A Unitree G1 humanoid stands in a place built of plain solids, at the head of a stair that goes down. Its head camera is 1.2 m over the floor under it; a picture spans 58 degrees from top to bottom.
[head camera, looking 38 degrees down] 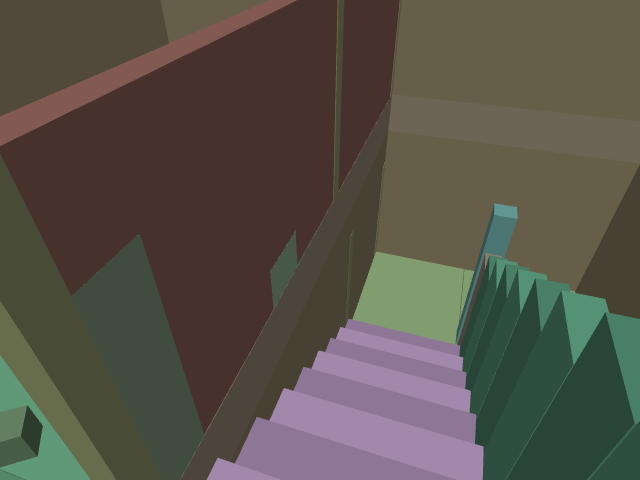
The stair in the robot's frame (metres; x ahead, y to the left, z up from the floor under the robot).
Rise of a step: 0.18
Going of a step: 0.25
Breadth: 0.87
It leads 18 degrees to the right of straight ahead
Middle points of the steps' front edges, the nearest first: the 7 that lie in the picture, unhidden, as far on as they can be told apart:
0.76 -0.17 -0.35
1.00 -0.25 -0.53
1.24 -0.33 -0.71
1.48 -0.41 -0.89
1.72 -0.48 -1.06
1.97 -0.56 -1.24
2.21 -0.64 -1.42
